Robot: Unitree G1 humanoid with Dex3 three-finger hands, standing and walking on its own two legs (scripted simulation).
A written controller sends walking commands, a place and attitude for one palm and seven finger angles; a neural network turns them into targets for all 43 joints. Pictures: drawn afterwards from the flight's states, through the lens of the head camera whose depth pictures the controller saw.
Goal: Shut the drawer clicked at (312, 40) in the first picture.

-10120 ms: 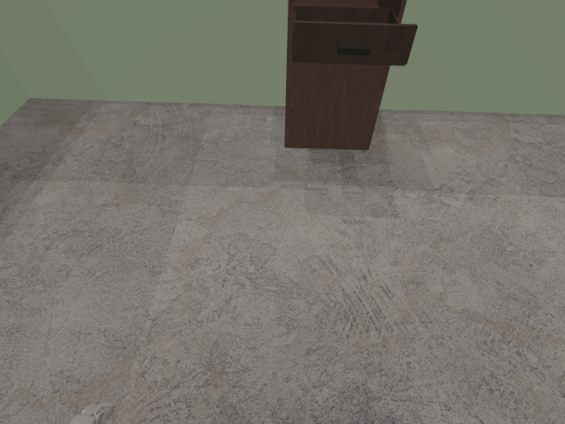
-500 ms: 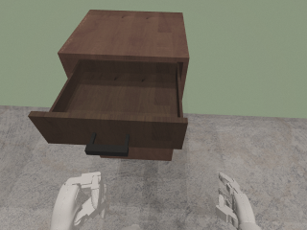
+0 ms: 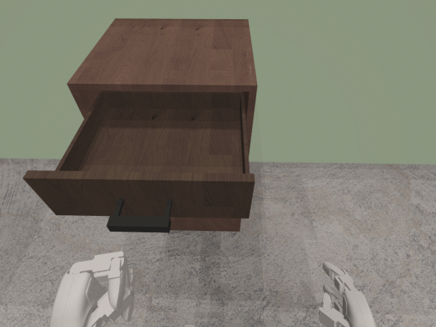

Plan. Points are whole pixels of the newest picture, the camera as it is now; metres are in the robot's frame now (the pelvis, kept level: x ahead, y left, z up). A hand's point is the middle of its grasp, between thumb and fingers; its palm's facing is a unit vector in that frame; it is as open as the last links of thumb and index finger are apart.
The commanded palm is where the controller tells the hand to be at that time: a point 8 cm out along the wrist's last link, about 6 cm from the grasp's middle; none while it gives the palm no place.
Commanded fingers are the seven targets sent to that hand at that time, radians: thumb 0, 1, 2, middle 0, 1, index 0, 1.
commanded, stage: raise the hand and make a fist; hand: left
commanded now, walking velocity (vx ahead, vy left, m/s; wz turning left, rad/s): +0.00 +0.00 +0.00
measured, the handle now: (142, 214) +0.34 +0.18 +0.00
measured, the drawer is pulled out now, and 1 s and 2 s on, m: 0.30 0.30 0.29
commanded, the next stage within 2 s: bring the fist close to the handle in 0.02 s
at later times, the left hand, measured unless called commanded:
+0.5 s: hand (148, 286) +0.18 +0.12 +0.07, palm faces +0.01 -1.00 -0.05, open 3.3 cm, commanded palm +0.15 +0.18 +0.07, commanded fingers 0.00 0.90 0.90 -1.40 -1.60 -1.40 -1.60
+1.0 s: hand (154, 267) +0.22 +0.13 +0.02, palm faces +0.00 -1.00 -0.01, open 3.3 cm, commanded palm +0.20 +0.18 +0.02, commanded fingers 0.00 0.90 0.90 -1.40 -1.60 -1.40 -1.60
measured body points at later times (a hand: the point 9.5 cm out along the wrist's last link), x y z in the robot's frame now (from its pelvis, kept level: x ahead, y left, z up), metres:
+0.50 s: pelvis +0.00 -0.03 -0.01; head +0.03 -0.04 +0.44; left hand +0.17 +0.17 +0.07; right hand +0.18 -0.26 -0.08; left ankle +0.01 +0.09 -0.68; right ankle -0.02 -0.10 -0.68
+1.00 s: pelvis -0.01 -0.01 -0.03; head +0.07 +0.00 +0.41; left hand +0.22 +0.18 +0.02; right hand +0.17 -0.24 -0.11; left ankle +0.01 +0.09 -0.68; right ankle -0.02 -0.10 -0.68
